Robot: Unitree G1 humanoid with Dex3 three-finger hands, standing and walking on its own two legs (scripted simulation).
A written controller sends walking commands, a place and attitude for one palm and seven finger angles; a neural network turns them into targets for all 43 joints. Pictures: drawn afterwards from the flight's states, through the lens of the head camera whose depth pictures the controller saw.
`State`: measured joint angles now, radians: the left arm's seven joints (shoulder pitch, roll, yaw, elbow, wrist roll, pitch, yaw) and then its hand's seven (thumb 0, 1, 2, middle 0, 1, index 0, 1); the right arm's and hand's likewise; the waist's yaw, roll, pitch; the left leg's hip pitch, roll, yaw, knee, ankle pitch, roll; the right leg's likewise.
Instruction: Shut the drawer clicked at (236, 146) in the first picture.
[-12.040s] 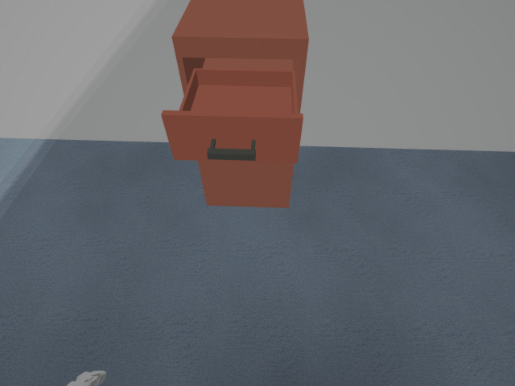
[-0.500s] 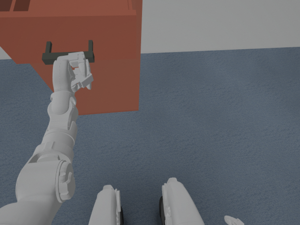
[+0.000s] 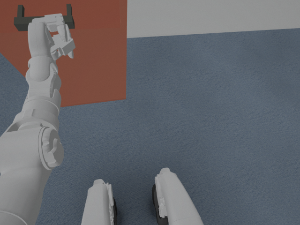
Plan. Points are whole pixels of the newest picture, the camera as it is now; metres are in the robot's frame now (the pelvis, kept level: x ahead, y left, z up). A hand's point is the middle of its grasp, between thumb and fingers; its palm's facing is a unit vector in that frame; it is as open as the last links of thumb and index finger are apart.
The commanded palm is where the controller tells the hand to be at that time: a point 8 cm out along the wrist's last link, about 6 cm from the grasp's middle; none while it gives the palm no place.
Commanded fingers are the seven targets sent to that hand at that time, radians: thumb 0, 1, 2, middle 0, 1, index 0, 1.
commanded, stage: push the drawer shut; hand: left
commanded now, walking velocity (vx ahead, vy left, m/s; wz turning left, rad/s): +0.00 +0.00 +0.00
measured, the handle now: (45, 16) +0.64 +0.18 +0.05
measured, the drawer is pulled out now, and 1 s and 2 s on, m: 0.03 0.00 0.00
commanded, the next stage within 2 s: pull the fist back off the drawer in 0.64 s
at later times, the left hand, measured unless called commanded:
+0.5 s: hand (68, 31) +0.59 +0.13 +0.05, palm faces +0.04 -1.00 -0.04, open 3.0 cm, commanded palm +0.62 +0.15 +0.06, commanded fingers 0.00 0.90 0.90 -1.40 -1.60 -1.40 -1.60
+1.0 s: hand (63, 29) +0.60 +0.14 +0.05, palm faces +0.02 -1.00 -0.05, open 3.2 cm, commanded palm +0.60 +0.14 +0.06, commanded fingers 0.00 0.90 0.90 -1.40 -1.60 -1.40 -1.60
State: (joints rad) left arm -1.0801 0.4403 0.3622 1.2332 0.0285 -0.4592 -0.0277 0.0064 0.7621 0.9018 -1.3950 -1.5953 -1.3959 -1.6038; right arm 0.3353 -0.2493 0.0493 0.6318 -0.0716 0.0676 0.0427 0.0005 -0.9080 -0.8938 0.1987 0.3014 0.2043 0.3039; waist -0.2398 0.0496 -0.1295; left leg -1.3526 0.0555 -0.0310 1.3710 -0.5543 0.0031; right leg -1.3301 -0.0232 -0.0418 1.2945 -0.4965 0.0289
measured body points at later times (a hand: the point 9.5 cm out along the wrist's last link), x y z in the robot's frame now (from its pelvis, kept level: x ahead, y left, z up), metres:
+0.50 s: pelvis -0.01 +0.00 -0.01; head +0.20 +0.03 +0.39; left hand +0.58 +0.18 +0.05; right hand -0.03 -0.26 -0.11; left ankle +0.03 +0.12 -0.60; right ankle +0.05 -0.14 -0.60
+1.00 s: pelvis -0.03 +0.01 -0.02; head +0.19 +0.05 +0.37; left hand +0.59 +0.19 +0.06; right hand -0.06 -0.24 -0.11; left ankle +0.03 +0.12 -0.60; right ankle +0.05 -0.14 -0.60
